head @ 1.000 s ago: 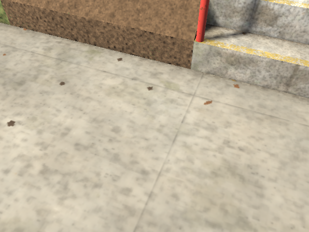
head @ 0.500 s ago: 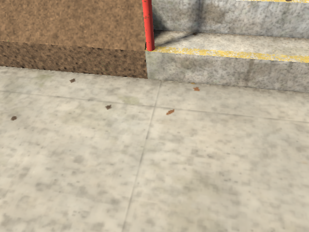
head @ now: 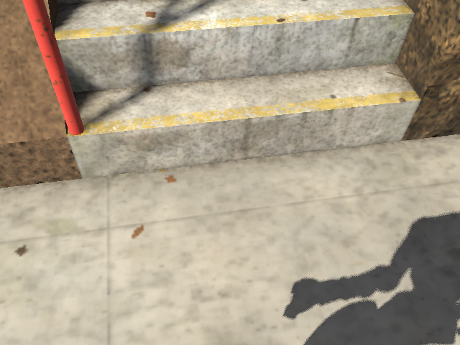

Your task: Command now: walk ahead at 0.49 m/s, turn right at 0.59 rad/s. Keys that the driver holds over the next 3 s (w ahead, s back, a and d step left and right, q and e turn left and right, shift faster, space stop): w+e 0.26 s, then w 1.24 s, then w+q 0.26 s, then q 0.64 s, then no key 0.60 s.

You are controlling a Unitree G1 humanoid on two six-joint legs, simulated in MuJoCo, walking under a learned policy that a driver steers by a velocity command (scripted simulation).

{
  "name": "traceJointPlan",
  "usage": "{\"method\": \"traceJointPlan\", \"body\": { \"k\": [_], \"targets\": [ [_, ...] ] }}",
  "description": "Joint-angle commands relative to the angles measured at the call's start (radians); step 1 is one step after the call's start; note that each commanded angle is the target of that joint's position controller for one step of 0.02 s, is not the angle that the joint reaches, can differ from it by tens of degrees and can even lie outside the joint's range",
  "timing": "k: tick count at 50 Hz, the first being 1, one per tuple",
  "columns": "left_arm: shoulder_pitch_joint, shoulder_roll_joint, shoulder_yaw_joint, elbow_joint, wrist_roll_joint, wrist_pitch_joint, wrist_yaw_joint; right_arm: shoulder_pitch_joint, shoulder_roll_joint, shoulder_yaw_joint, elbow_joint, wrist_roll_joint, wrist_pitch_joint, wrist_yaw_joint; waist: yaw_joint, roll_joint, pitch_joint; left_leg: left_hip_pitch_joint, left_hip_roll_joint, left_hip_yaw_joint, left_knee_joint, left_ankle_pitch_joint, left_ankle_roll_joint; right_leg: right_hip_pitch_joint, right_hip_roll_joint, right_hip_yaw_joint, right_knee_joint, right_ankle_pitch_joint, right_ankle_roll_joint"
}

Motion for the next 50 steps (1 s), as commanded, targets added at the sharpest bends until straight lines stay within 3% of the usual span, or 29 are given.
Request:
{"method": "traceJointPlan", "body": {
  "k": [1,6,10,12,13,14,15,16,17,18,19,20,21,23,26,33,35,38,40,41,42,43,44,45,46,47,49,50],
  "targets": [
    [-0.019,0.0,-0.009,-0.072,0.0,0.002,-0.016,0.019,-0.076,-0.011,-0.035,0.002,-0.024,0.004,0.022,0.118,0.013,0.044,0.291,-0.171,-0.208,0.207,0.116,-0.12,-0.048,0.026,-0.037,0.104,0.011],
    [-0.205,-0.026,-0.031,-0.131,-0.008,-0.009,-0.035,0.073,-0.099,-0.012,-0.005,0.002,-0.016,-0.001,-0.017,0.123,0.045,0.066,0.26,-0.017,-0.193,0.308,0.08,-0.055,-0.036,-0.075,-0.33,0.26,0.003],
    [-0.294,-0.016,-0.034,-0.168,-0.001,-0.009,-0.039,0.142,-0.134,-0.018,0.031,0.0,0.006,-0.016,-0.043,0.124,0.068,0.2,0.297,0.028,-0.14,0.424,0.068,-0.022,-0.01,-0.142,-0.472,0.147,-0.034],
    [-0.266,-0.004,-0.027,-0.164,0.005,-0.008,-0.03,0.156,-0.161,-0.022,0.048,-0.001,0.022,-0.024,-0.022,0.145,0.035,0.256,0.306,0.069,-0.013,0.726,0.055,0.067,0.051,-0.183,-0.514,0.036,-0.07],
    [-0.203,0.011,-0.019,-0.148,0.007,-0.01,-0.025,0.16,-0.179,-0.025,0.054,-0.002,0.032,-0.028,0.008,0.157,-0.009,0.272,0.308,0.086,0.107,0.865,0.051,0.149,0.091,-0.195,-0.533,-0.011,-0.092],
    [-0.078,0.03,-0.007,-0.109,0.012,-0.019,-0.017,0.165,-0.184,-0.023,0.057,0.002,0.041,-0.029,0.06,0.146,-0.082,0.228,0.304,0.101,0.283,0.883,0.045,0.316,0.129,-0.186,-0.59,-0.009,-0.12],
    [0.102,0.075,0.015,-0.049,0.024,-0.027,-0.001,0.156,-0.173,-0.017,0.043,0.002,0.043,-0.027,0.14,0.096,-0.184,0.061,0.283,0.11,0.524,0.695,0.022,0.586,0.09,-0.094,-0.632,-0.007,-0.159],
    [0.166,0.18,0.04,-0.046,0.027,-0.029,0.017,0.188,-0.057,0.013,-0.024,0.017,0.036,-0.008,0.118,-0.117,-0.32,-0.34,0.183,0.106,0.875,-0.019,-0.027,0.94,-0.239,0.365,-0.655,-0.116,-0.261],
    [0.215,0.207,0.046,-0.056,-0.009,-0.019,0.029,0.127,-0.117,-0.003,-0.059,0.015,0.03,-0.001,0.142,-0.113,-0.397,-0.521,0.039,-0.052,1.077,-0.357,-0.05,0.994,-0.379,0.739,-0.818,-0.004,-0.34],
    [0.185,0.175,0.04,-0.027,-0.017,-0.012,0.042,0.01,-0.135,-0.01,-0.078,0.015,0.027,0.001,0.138,-0.003,-0.249,-0.611,0.107,-0.135,1.067,-0.223,-0.04,0.917,-0.32,0.521,-0.817,0.134,-0.294],
    [0.129,0.129,0.028,-0.018,-0.026,-0.02,0.046,-0.004,-0.111,0.002,-0.079,0.023,0.015,0.003,0.097,0.014,-0.141,-0.571,0.137,-0.136,0.986,-0.147,-0.034,0.759,-0.282,0.389,-0.828,0.276,-0.26],
    [0.08,0.089,0.016,-0.013,-0.025,-0.029,0.045,0.012,-0.101,0.004,-0.059,0.013,0.018,0.004,0.047,0.062,-0.085,-0.5,0.165,-0.143,0.893,-0.122,-0.035,0.642,-0.225,0.294,-0.849,0.357,-0.21],
    [0.047,0.062,0.005,-0.009,-0.031,-0.037,0.044,0.046,-0.093,0.005,-0.043,-0.007,0.035,0.007,0.004,0.055,-0.058,-0.43,0.175,-0.147,0.841,-0.119,-0.042,0.554,-0.182,0.225,-0.872,0.401,-0.184],
    [0.048,0.041,-0.005,0.004,-0.033,-0.059,0.038,0.086,-0.078,0.005,-0.019,-0.022,0.066,0.018,-0.021,0.034,-0.061,-0.359,0.167,-0.135,0.799,-0.103,-0.051,0.488,-0.146,0.167,-0.911,0.449,-0.176],
    [0.098,0.067,0.0,0.042,-0.04,-0.073,0.034,0.005,-0.066,0.003,-0.039,-0.021,0.079,0.029,-0.014,0.018,-0.008,-0.426,0.17,-0.122,0.711,0.001,-0.064,0.468,-0.122,0.12,-0.971,0.42,-0.169],
    [0.218,0.066,-0.009,0.107,-0.035,-0.081,0.038,-0.254,-0.057,0.011,-0.108,-0.009,0.069,0.032,0.061,-0.003,0.053,-0.507,0.138,-0.1,0.399,0.216,-0.056,0.589,-0.119,0.076,-0.991,0.447,-0.136],
    [0.25,0.067,-0.013,0.129,-0.029,-0.081,0.044,-0.312,-0.061,0.013,-0.127,-0.007,0.066,0.034,0.077,-0.006,0.07,-0.505,0.12,-0.089,0.335,0.217,-0.038,0.637,-0.136,0.076,-0.986,0.465,-0.135],
    [0.261,0.087,-0.012,0.156,-0.022,-0.078,0.057,-0.34,-0.073,0.011,-0.145,-0.008,0.059,0.034,0.067,-0.004,0.088,-0.472,0.093,-0.087,0.258,0.146,0.003,0.708,-0.175,0.081,-0.954,0.536,-0.131],
    [0.223,0.107,-0.01,0.162,-0.017,-0.079,0.062,-0.254,-0.086,0.004,-0.119,-0.003,0.051,0.025,0.018,-0.013,0.052,-0.323,0.044,-0.067,0.211,0.07,0.038,0.715,-0.172,0.055,-0.859,0.774,-0.106],
    [0.21,0.119,-0.007,0.168,-0.013,-0.078,0.063,-0.151,-0.103,-0.006,-0.085,-0.004,0.046,0.015,-0.026,-0.014,-0.006,-0.195,0.005,-0.051,0.191,0.031,0.057,0.712,-0.158,0.04,-0.733,0.904,-0.093],
    [0.197,0.119,-0.009,0.171,-0.013,-0.075,0.061,0.018,-0.123,-0.019,-0.027,-0.01,0.035,0.004,-0.101,0.018,-0.101,0.018,-0.003,-0.053,0.137,0.051,0.083,0.65,-0.114,0.003,-0.526,0.884,-0.075],
    [0.207,0.084,-0.022,0.146,-0.019,-0.079,0.059,0.197,-0.2,-0.039,0.006,-0.035,0.028,-0.012,-0.155,0.108,-0.233,0.282,0.202,-0.274,0.125,-0.064,0.132,0.456,-0.059,-0.029,-0.228,0.559,-0.061],
    [0.341,-0.016,-0.037,0.145,-0.057,-0.078,0.047,0.223,-0.299,-0.064,0.018,-0.043,0.029,-0.006,-0.083,0.366,-0.329,0.512,0.462,-0.809,-0.011,-0.153,0.279,0.091,0.155,-0.054,0.133,-0.214,-0.015],
    [0.264,0.075,-0.02,0.157,-0.025,-0.077,0.049,0.126,-0.218,-0.049,0.011,-0.006,0.036,0.006,-0.062,0.194,-0.233,0.419,0.411,-0.851,-0.091,-0.226,0.241,-0.006,0.097,0.074,0.189,-0.23,-0.038],
    [0.18,0.081,-0.017,0.135,-0.026,-0.079,0.043,0.01,-0.162,-0.034,-0.009,0.005,0.033,0.008,-0.023,0.122,-0.097,0.265,0.387,-0.666,-0.103,-0.199,0.215,-0.016,0.036,0.056,0.15,-0.115,-0.039],
    [0.134,0.063,-0.023,0.13,-0.025,-0.081,0.039,-0.031,-0.112,-0.02,-0.006,0.003,0.026,0.013,-0.009,0.065,-0.041,0.158,0.344,-0.557,-0.134,-0.073,0.192,0.019,0.0,0.043,0.094,-0.053,-0.036],
    [0.139,0.032,-0.03,0.139,-0.003,-0.059,0.028,-0.033,-0.066,-0.003,0.03,0.01,0.014,0.011,0.036,0.109,-0.007,0.046,0.265,-0.398,-0.171,0.088,0.142,0.098,-0.041,0.023,0.013,-0.015,-0.013],
    [0.148,0.016,-0.033,0.148,-0.002,-0.05,0.022,-0.009,-0.064,-0.002,0.047,0.011,0.003,0.011,0.04,0.12,-0.012,0.029,0.255,-0.361,-0.18,0.164,0.14,0.123,-0.041,0.011,0.005,-0.004,-0.004]
  ]
}}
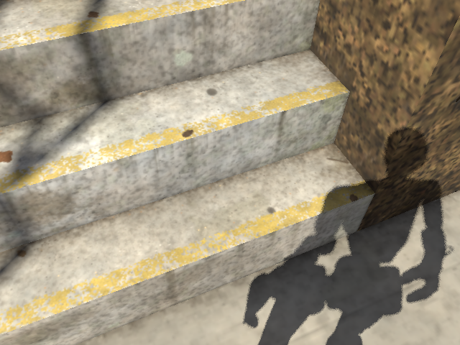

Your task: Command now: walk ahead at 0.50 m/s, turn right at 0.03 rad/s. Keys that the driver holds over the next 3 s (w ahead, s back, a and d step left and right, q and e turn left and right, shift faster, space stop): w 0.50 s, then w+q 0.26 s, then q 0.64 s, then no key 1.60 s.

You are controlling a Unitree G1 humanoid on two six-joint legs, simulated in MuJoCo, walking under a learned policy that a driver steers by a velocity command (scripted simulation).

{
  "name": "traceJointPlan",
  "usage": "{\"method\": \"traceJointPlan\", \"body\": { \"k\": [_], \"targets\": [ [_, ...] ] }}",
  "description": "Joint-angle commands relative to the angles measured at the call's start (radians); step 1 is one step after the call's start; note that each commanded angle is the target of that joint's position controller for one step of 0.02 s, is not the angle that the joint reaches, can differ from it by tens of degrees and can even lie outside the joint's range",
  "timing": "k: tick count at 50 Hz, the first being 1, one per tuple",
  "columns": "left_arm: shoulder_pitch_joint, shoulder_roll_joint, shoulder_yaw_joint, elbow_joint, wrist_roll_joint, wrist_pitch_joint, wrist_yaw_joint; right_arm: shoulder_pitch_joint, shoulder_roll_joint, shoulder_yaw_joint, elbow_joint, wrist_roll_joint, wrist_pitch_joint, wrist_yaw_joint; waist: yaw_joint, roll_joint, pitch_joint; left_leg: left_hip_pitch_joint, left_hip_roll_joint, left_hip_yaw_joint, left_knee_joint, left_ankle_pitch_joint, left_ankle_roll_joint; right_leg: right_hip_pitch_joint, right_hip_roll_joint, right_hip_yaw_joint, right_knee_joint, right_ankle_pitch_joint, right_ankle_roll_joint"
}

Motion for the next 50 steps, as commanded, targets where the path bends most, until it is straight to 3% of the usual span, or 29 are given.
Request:
{"method": "traceJointPlan", "body": {
  "k": [1,4,8,10,11,14,17,19,20,21,22,23,24,26,30,32,34,37,39,40,42,43,44,45,46,47,48,49,50],
  "targets": [
    [0.065,0.046,0.007,-0.024,0.013,0.013,-0.015,0.09,-0.07,-0.011,0.013,0.011,-0.034,0.001,0.013,0.089,-0.035,0.12,0.266,-0.285,-0.278,0.188,0.111,-0.137,-0.077,0.019,-0.007,0.061,0.022],
    [-0.05,0.038,0.002,-0.055,0.015,0.02,-0.024,0.138,-0.094,-0.016,0.052,0.019,-0.042,0.003,0.002,0.085,0.005,0.131,0.246,-0.214,-0.321,0.223,0.111,-0.241,-0.108,-0.017,-0.084,0.143,0.047],
    [-0.233,0.031,-0.005,-0.108,0.005,0.014,-0.026,0.198,-0.08,-0.008,0.087,0.019,-0.04,0.001,-0.04,0.081,0.037,0.173,0.209,-0.156,-0.332,0.306,0.094,-0.298,-0.107,-0.06,-0.3,0.266,0.075],
    [-0.294,0.015,-0.013,-0.122,0.001,0.009,-0.025,0.226,-0.082,-0.007,0.1,0.016,-0.041,-0.005,-0.057,0.091,0.036,0.201,0.206,-0.134,-0.319,0.37,0.084,-0.264,-0.088,-0.079,-0.414,0.313,0.075],
    [-0.324,0.032,-0.008,-0.126,-0.004,0.006,-0.019,0.225,-0.095,-0.011,0.1,0.003,-0.046,-0.013,-0.062,0.082,0.028,0.228,0.218,-0.142,-0.312,0.364,0.079,-0.249,-0.082,-0.074,-0.462,0.326,0.073],
    [-0.374,0.035,-0.008,-0.139,-0.008,0.0,-0.012,0.229,-0.097,-0.013,0.117,-0.001,-0.05,-0.024,-0.061,0.099,0.038,0.301,0.243,-0.141,-0.278,0.443,0.076,-0.224,-0.064,-0.077,-0.555,0.312,0.049],
    [-0.321,0.051,0.0,-0.126,-0.003,-0.007,0.003,0.201,-0.1,-0.014,0.132,0.002,-0.047,-0.032,-0.017,0.114,-0.004,0.351,0.264,-0.128,-0.157,0.689,0.058,-0.107,-0.021,-0.088,-0.62,0.19,-0.003],
    [-0.109,0.083,0.018,-0.055,0.01,-0.025,0.025,0.178,-0.103,-0.01,0.131,0.003,-0.04,-0.032,0.066,0.089,-0.129,0.327,0.215,-0.098,0.119,0.804,0.033,0.151,0.029,-0.124,-0.713,0.181,-0.051],
    [0.07,0.137,0.035,-0.016,0.039,-0.035,0.035,0.151,-0.107,-0.008,0.105,0.007,-0.043,-0.032,0.134,0.054,-0.238,0.133,0.174,-0.087,0.351,0.562,0.015,0.417,-0.106,0.01,-0.685,0.208,-0.091],
    [0.153,0.249,0.07,-0.005,0.053,-0.029,0.037,0.253,-0.008,0.016,0.083,0.054,-0.041,-0.024,0.106,-0.198,-0.356,-0.248,-0.006,0.002,0.753,-0.022,-0.036,0.696,-0.405,0.468,-0.753,0.214,-0.247],
    [0.098,0.217,0.066,0.006,0.014,-0.019,0.026,0.217,-0.093,-0.007,0.113,0.014,-0.034,-0.025,0.075,-0.093,-0.33,-0.324,0.004,-0.122,0.837,-0.307,-0.013,0.617,-0.398,0.576,-0.847,0.228,-0.237],
    [-0.024,0.158,0.05,-0.016,-0.004,-0.021,0.017,0.153,-0.086,-0.008,0.102,0.001,-0.03,-0.019,0.022,-0.047,-0.201,-0.341,0.066,-0.144,0.828,-0.224,-0.009,0.469,-0.353,0.41,-0.859,0.171,-0.202],
    [-0.081,0.101,0.038,-0.018,-0.008,-0.029,0.015,0.115,-0.059,0.0,0.103,0.001,-0.035,-0.015,0.006,0.007,-0.128,-0.301,0.099,-0.145,0.781,-0.158,-0.013,0.338,-0.312,0.317,-0.913,0.216,-0.179],
    [-0.115,0.054,0.021,0.001,-0.007,-0.045,0.018,0.094,-0.044,0.002,0.102,-0.014,-0.017,-0.013,-0.031,-0.015,-0.077,-0.215,0.126,-0.134,0.706,-0.118,-0.036,0.206,-0.241,0.153,-0.954,0.383,-0.122],
    [-0.082,0.077,0.019,0.038,-0.013,-0.077,0.013,0.061,-0.025,0.001,0.094,-0.025,0.012,-0.01,-0.053,-0.051,-0.108,-0.203,0.108,-0.102,0.661,-0.056,-0.055,0.181,-0.206,-0.027,-0.922,0.712,-0.101],
    [-0.044,0.064,0.015,0.049,-0.014,-0.077,0.013,-0.014,-0.02,0.007,0.072,-0.032,0.022,-0.006,-0.035,-0.057,-0.096,-0.247,0.128,-0.095,0.577,-0.009,-0.062,0.188,-0.211,-0.059,-0.928,0.633,-0.1],
    [-0.013,0.054,0.013,0.057,0.001,-0.07,0.019,-0.018,0.009,0.022,0.076,-0.029,0.034,-0.012,-0.034,-0.089,-0.102,-0.206,0.131,-0.051,0.585,0.014,-0.058,0.143,-0.211,-0.086,-0.936,0.479,-0.107],
    [0.0,0.071,0.021,0.04,0.003,-0.063,0.035,-0.157,-0.007,0.024,0.01,-0.03,0.033,-0.016,-0.007,-0.023,-0.053,-0.239,0.139,-0.04,0.528,0.008,-0.046,0.145,-0.26,-0.073,-0.946,0.417,-0.121],
    [0.02,0.069,0.021,0.042,0.015,-0.059,0.047,-0.15,-0.004,0.025,0.006,-0.037,0.021,-0.025,-0.013,-0.024,-0.064,-0.32,0.147,-0.05,0.591,-0.065,-0.023,0.262,-0.308,-0.055,-0.89,0.617,-0.146],
    [0.002,0.051,0.016,0.039,0.014,-0.057,0.052,-0.122,0.014,0.027,0.013,-0.035,0.019,-0.039,-0.037,-0.012,-0.071,-0.287,0.128,-0.028,0.587,-0.128,-0.017,0.273,-0.298,-0.106,-0.807,0.889,-0.132],
    [0.006,0.08,0.021,0.028,0.001,-0.047,0.055,-0.065,0.012,0.026,0.029,-0.017,0.01,-0.053,-0.03,-0.028,-0.112,-0.148,0.021,0.026,0.322,-0.168,-0.026,0.314,-0.236,-0.171,-0.652,1.171,-0.071],
    [-0.04,0.101,0.026,0.012,-0.009,-0.034,0.059,0.031,0.009,0.021,0.049,-0.011,0.003,-0.059,-0.085,-0.069,-0.18,-0.059,0.008,0.029,0.232,-0.088,-0.007,0.337,-0.243,-0.166,-0.495,1.269,-0.077],
    [-0.124,0.117,0.035,-0.012,-0.044,-0.02,0.059,0.157,0.016,0.016,0.083,-0.014,-0.011,-0.063,-0.164,-0.061,-0.218,0.084,-0.022,0.061,0.013,0.107,0.0,0.278,-0.21,-0.215,-0.295,1.158,-0.045],
    [-0.209,0.094,0.029,-0.053,-0.069,-0.018,0.055,0.212,-0.034,0.001,0.1,-0.031,-0.027,-0.068,-0.206,0.011,-0.154,0.195,0.021,-0.034,-0.152,0.329,0.029,0.069,-0.146,-0.232,-0.038,0.647,0.026],
    [-0.116,-0.013,0.005,-0.082,-0.033,-0.021,0.055,0.182,-0.204,-0.04,0.099,-0.032,-0.033,-0.07,-0.081,0.258,-0.097,0.367,0.306,-0.369,0.019,1.318,0.102,-0.322,0.003,-0.201,0.289,-0.184,0.088],
    [-0.02,-0.054,-0.011,-0.063,-0.012,-0.001,0.06,0.22,-0.191,-0.033,0.088,-0.011,-0.035,-0.054,-0.069,0.126,-0.245,0.304,0.433,-0.442,0.008,1.45,0.262,-0.234,-0.013,-0.022,0.366,-0.147,0.1],
    [-0.02,-0.041,-0.007,-0.063,-0.006,0.013,0.062,0.121,-0.155,-0.03,0.06,0.003,-0.029,-0.043,-0.024,0.083,-0.167,0.176,0.398,-0.401,-0.016,1.162,0.304,-0.231,-0.023,-0.009,0.414,-0.098,0.127],
    [-0.05,-0.009,0.003,-0.08,0.008,0.015,0.058,0.013,-0.123,-0.024,0.026,0.01,-0.016,-0.04,0.005,0.056,-0.079,0.076,0.328,-0.357,-0.038,0.949,0.272,-0.279,-0.024,-0.022,0.427,-0.086,0.138],
    [-0.088,0.01,0.01,-0.097,0.022,0.028,0.058,-0.036,-0.103,-0.017,0.004,0.006,-0.007,-0.041,0.016,0.038,-0.063,0.033,0.277,-0.332,-0.027,0.885,0.234,-0.299,-0.018,-0.032,0.445,-0.084,0.144]
  ]
}}
Over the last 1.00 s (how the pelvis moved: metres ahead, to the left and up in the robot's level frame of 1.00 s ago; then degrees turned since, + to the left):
0.56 -0.09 -0.01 -15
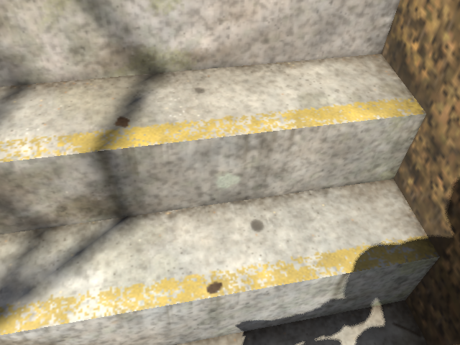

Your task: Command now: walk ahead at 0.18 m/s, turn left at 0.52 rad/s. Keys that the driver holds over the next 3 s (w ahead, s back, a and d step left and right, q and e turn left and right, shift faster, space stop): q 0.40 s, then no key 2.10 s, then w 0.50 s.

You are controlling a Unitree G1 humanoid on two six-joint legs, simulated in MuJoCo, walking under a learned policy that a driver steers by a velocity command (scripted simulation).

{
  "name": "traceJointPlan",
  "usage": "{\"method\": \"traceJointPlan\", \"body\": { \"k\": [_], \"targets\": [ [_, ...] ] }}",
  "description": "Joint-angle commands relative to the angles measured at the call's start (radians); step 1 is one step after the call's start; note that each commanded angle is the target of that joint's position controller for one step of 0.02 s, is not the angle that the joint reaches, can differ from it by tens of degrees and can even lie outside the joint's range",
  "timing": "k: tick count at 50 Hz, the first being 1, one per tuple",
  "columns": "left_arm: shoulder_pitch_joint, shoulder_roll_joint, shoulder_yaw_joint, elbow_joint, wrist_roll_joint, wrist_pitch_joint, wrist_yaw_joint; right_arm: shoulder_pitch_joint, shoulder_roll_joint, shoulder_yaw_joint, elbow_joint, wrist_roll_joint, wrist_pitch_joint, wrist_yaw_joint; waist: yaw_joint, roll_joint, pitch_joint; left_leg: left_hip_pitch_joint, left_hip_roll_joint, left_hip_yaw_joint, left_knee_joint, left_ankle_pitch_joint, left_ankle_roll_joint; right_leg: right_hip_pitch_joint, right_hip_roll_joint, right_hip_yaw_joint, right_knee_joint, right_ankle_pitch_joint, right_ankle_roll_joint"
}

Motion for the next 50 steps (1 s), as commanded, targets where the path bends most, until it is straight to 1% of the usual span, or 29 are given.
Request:
{"method": "traceJointPlan", "body": {
  "k": [1,3,9,10,11,14,15,18,20,22,23,24,25,26,27,28,29,30,34,38,40,41,43,44,45,46,47,49,50],
  "targets": [
    [0.049,0.084,0.02,-0.083,0.033,0.035,0.0,-0.026,-0.161,-0.035,-0.078,0.006,0.012,-0.004,0.055,0.057,-0.033,0.018,0.267,-0.236,-0.12,0.986,0.203,-0.119,0.023,0.036,0.21,0.035,0.038],
    [0.032,0.075,0.019,-0.12,0.026,0.065,0.004,0.033,-0.185,-0.042,-0.064,0.0,0.021,-0.007,0.04,0.079,-0.067,0.059,0.249,-0.249,-0.1,0.997,0.179,-0.157,0.048,0.028,0.228,0.051,0.038],
    [-0.064,0.077,0.018,-0.226,0.013,0.09,0.008,0.096,-0.209,-0.065,-0.092,-0.002,0.067,-0.03,-0.016,0.098,-0.131,0.227,0.267,-0.388,-0.061,0.923,0.176,-0.275,0.052,0.055,0.149,0.056,0.041],
    [-0.057,0.068,0.018,-0.219,0.007,0.098,0.014,0.093,-0.211,-0.068,-0.099,-0.005,0.072,-0.038,-0.021,0.156,-0.148,0.23,0.258,-0.388,-0.063,0.913,0.184,-0.256,0.063,0.05,0.161,0.057,0.035],
    [-0.042,0.06,0.015,-0.217,0.001,0.098,0.019,0.077,-0.204,-0.066,-0.115,-0.01,0.079,-0.044,-0.024,0.168,-0.148,0.209,0.248,-0.385,-0.069,0.915,0.193,-0.236,0.076,0.04,0.194,0.058,0.032],
    [-0.114,0.088,0.016,-0.277,0.015,0.102,0.008,0.102,-0.21,-0.07,-0.131,-0.002,0.093,-0.045,-0.029,0.101,-0.111,0.244,0.253,-0.463,-0.077,0.791,0.171,-0.242,0.052,0.071,-0.046,0.012,0.038],
    [-0.061,0.052,0.006,-0.252,0.003,0.106,0.01,0.058,-0.209,-0.073,-0.145,-0.01,0.101,-0.048,-0.016,0.161,-0.131,0.205,0.232,-0.428,-0.078,0.81,0.159,-0.147,0.07,0.054,-0.068,0.036,0.031],
    [-0.034,0.065,0.006,-0.26,-0.021,0.109,0.018,0.028,-0.194,-0.074,-0.167,-0.011,0.115,-0.042,-0.008,0.203,-0.101,0.1,0.199,-0.433,-0.115,0.757,0.094,0.094,0.095,0.041,-0.427,-0.015,0.023],
    [0.011,0.088,0.018,-0.254,-0.037,0.108,0.032,0.026,-0.201,-0.084,-0.165,-0.011,0.124,-0.033,-0.006,0.244,-0.09,0.101,0.197,-0.49,-0.132,0.706,0.072,0.211,0.114,0.048,-0.629,-0.027,0.018],
    [0.088,0.088,0.022,-0.227,-0.044,0.092,0.041,0.015,-0.187,-0.087,-0.165,0.003,0.13,-0.028,0.02,0.226,-0.072,0.124,0.172,-0.509,-0.108,0.523,0.05,0.296,0.095,0.042,-0.9,0.101,0.003],
    [0.075,0.082,0.022,-0.217,-0.031,0.081,0.043,0.02,-0.166,-0.086,-0.172,0.012,0.132,-0.022,0.008,0.146,-0.022,0.071,0.112,-0.476,-0.054,0.277,0.021,0.335,0.073,0.053,-1.054,0.188,-0.005],
    [0.021,0.105,0.025,-0.225,-0.013,0.072,0.046,0.089,-0.13,-0.084,-0.163,0.013,0.131,-0.015,-0.041,-0.035,-0.009,-0.066,0.015,-0.368,0.138,-0.117,-0.021,0.406,-0.061,0.187,-1.084,0.259,-0.035],
    [0.048,0.154,0.025,-0.271,-0.026,0.072,0.045,0.173,-0.098,-0.084,-0.176,-0.005,0.129,-0.02,-0.053,-0.186,-0.093,-0.203,-0.11,-0.209,0.5,-0.395,-0.075,0.458,-0.35,0.424,-1.002,0.828,-0.139],
    [0.014,0.193,0.038,-0.294,0.016,0.068,0.038,0.134,-0.174,-0.104,-0.192,-0.027,0.132,-0.024,-0.013,-0.225,-0.134,-0.14,-0.087,-0.154,0.796,-0.389,-0.126,0.234,-0.462,0.503,-1.078,0.885,-0.331],
    [-0.069,0.129,0.023,-0.291,0.017,0.065,0.035,0.081,-0.175,-0.107,-0.19,-0.041,0.142,-0.025,-0.055,-0.097,-0.03,-0.123,-0.06,-0.185,0.941,-0.315,-0.141,0.092,-0.364,0.393,-1.093,0.676,-0.362],
    [-0.147,0.087,0.014,-0.295,0.021,0.067,0.032,0.083,-0.159,-0.105,-0.171,-0.049,0.153,-0.023,-0.082,-0.051,0.015,-0.132,-0.064,-0.175,1.046,-0.234,-0.146,0.033,-0.255,0.276,-1.058,0.56,-0.331],
    [-0.153,0.071,0.007,-0.299,0.028,0.068,0.033,0.08,-0.164,-0.105,-0.17,-0.044,0.159,-0.017,-0.083,0.005,0.027,-0.152,-0.068,-0.177,1.044,-0.178,-0.161,0.056,-0.191,0.206,-1.022,0.551,-0.296],
    [-0.114,0.077,0.005,-0.288,0.021,0.062,0.039,0.053,-0.171,-0.107,-0.177,-0.033,0.164,-0.011,-0.062,-0.002,0.041,-0.194,-0.066,-0.178,0.975,-0.144,-0.179,0.12,-0.166,0.185,-1.02,0.484,-0.271],
    [0.072,0.114,0.015,-0.209,-0.007,0.035,0.044,0.015,-0.12,-0.084,-0.183,-0.013,0.172,-0.001,0.012,-0.087,-0.023,-0.211,-0.074,-0.191,0.674,-0.186,-0.203,0.407,-0.165,0.226,-0.995,0.534,-0.249],
    [0.096,0.124,0.02,-0.172,0.005,0.036,0.029,0.018,-0.095,-0.057,-0.148,0.01,0.172,-0.012,0.031,-0.171,-0.038,-0.037,-0.019,-0.073,0.212,-0.374,-0.169,0.469,-0.161,0.238,-1.042,0.42,-0.214],
    [0.135,0.138,0.032,-0.147,0.011,0.049,0.023,0.025,-0.103,-0.052,-0.126,0.017,0.161,-0.02,0.055,-0.183,-0.034,0.035,-0.005,-0.029,0.055,-0.31,-0.141,0.453,-0.162,0.266,-1.039,0.411,-0.217],
    [0.14,0.156,0.041,-0.136,0.006,0.055,0.023,0.056,-0.108,-0.051,-0.11,0.016,0.153,-0.022,0.04,-0.157,-0.038,0.083,0.001,-0.03,-0.047,-0.228,-0.124,0.436,-0.155,0.271,-1.032,0.37,-0.208],
    [0.142,0.151,0.046,-0.119,-0.001,0.059,0.021,0.134,-0.108,-0.046,-0.055,0.011,0.137,-0.02,0.001,-0.085,-0.034,0.252,0.028,-0.033,-0.292,0.044,-0.078,0.324,-0.142,0.265,-1.024,0.275,-0.145],
    [0.159,0.134,0.046,-0.109,-0.003,0.06,0.017,0.14,-0.133,-0.046,-0.047,-0.001,0.122,-0.024,0.014,-0.045,-0.019,0.317,0.096,-0.114,-0.315,0.044,-0.05,0.229,-0.122,0.255,-1.007,0.177,-0.105],
    [0.168,0.089,0.038,-0.113,-0.019,0.059,0.008,0.142,-0.171,-0.045,-0.048,-0.018,0.109,-0.025,0.023,0.1,-0.028,0.316,0.231,-0.275,-0.288,-0.038,-0.001,0.14,-0.057,0.177,-0.949,0.026,-0.052],
    [0.113,0.073,0.034,-0.107,-0.024,0.066,0.013,0.085,-0.108,-0.016,-0.047,-0.004,0.1,-0.019,0.009,0.184,0.067,-0.017,0.337,-0.333,-0.362,-0.087,0.073,0.295,0.004,0.09,-0.871,0.036,-0.035],
    [0.12,0.05,0.027,-0.086,-0.014,0.072,0.011,-0.027,-0.052,0.009,-0.064,-0.002,0.084,-0.021,0.06,0.164,0.115,-0.132,0.309,-0.294,-0.377,-0.064,0.062,0.418,-0.01,0.1,-0.808,0.108,-0.038],
    [0.161,0.054,0.027,-0.052,0.001,0.073,0.004,-0.04,-0.086,0.009,-0.044,-0.007,0.072,-0.026,0.088,0.18,0.123,-0.094,0.224,-0.214,-0.339,-0.036,0.002,0.419,-0.009,0.103,-0.881,0.22,-0.051],
    [0.166,0.074,0.03,-0.039,0.002,0.067,0.004,-0.005,-0.099,0.006,-0.031,-0.002,0.067,-0.026,0.072,0.15,0.128,-0.057,0.208,-0.209,-0.319,0.003,-0.016,0.414,-0.024,0.121,-0.945,0.275,-0.055]
  ]
}}
Over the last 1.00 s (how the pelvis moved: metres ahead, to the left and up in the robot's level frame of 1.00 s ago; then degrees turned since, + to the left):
0.43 0.00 -0.01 14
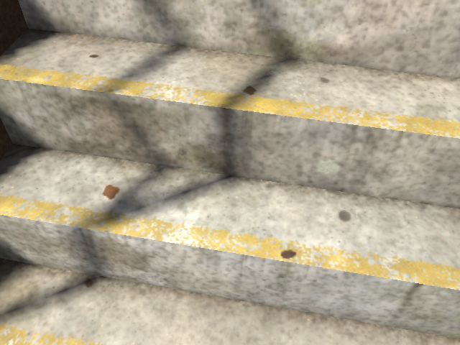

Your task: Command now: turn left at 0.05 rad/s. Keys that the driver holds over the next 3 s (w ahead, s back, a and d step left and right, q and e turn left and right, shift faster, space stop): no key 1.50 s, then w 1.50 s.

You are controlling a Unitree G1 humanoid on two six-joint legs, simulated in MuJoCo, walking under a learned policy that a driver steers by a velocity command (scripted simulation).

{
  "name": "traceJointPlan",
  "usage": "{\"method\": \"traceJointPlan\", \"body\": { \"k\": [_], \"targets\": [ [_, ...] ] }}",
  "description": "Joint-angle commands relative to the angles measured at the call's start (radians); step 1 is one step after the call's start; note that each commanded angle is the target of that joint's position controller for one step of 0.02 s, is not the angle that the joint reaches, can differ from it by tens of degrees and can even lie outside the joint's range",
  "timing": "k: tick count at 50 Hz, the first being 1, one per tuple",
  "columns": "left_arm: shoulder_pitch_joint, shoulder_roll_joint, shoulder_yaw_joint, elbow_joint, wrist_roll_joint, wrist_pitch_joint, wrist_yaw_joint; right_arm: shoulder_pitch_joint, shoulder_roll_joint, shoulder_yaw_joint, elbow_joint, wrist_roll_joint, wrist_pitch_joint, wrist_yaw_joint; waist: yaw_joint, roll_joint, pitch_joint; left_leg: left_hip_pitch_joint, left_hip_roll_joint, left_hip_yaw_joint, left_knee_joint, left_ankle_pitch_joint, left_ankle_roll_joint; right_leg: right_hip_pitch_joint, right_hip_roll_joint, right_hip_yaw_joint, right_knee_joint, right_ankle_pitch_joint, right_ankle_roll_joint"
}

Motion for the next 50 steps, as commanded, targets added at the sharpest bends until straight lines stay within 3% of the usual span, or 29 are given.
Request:
{"method": "traceJointPlan", "body": {
  "k": [1,4,9,19,50],
  "targets": [
    [-0.011,0.076,0.01,-0.013,0.005,-0.026,-0.01,-0.017,-0.099,-0.003,-0.03,0.011,-0.038,0.002,-0.014,0.098,0.089,-0.271,0.183,-0.162,-0.195,0.036,0.025,0.176,-0.075,0.105,-0.091,0.098,-0.01],
    [0.043,0.065,0.008,0.048,-0.008,-0.037,-0.023,0.031,-0.095,-0.003,0.011,0.012,-0.035,0.001,-0.014,0.081,0.098,-0.169,0.155,-0.131,-0.185,-0.011,0.021,0.108,-0.081,0.116,-0.134,0.058,-0.005],
    [0.067,0.051,-0.001,0.105,-0.004,-0.037,-0.018,0.049,-0.078,-0.001,0.037,0.017,-0.04,0.008,-0.015,0.037,0.092,-0.19,0.152,-0.126,-0.187,-0.04,0.028,0.13,-0.081,0.118,-0.152,0.044,0.004],
    [0.082,0.032,-0.009,0.173,-0.007,-0.04,-0.011,0.087,-0.048,0.009,0.082,0.015,-0.049,0.007,-0.01,0.033,0.075,-0.19,0.143,-0.108,-0.163,0.043,0.025,0.141,-0.092,0.12,-0.142,0.067,-0.004],
    [0.06,0.012,-0.024,0.234,-0.014,-0.032,0.007,0.177,-0.032,0.017,0.13,0.014,-0.046,-0.011,-0.02,0.046,0.067,-0.107,0.154,-0.09,-0.101,0.337,0.015,0.109,-0.091,0.086,-0.082,0.131,0.001]
  ]
}}
Over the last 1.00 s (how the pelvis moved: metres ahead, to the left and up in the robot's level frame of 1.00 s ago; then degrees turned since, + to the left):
-0.10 -0.07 0.01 20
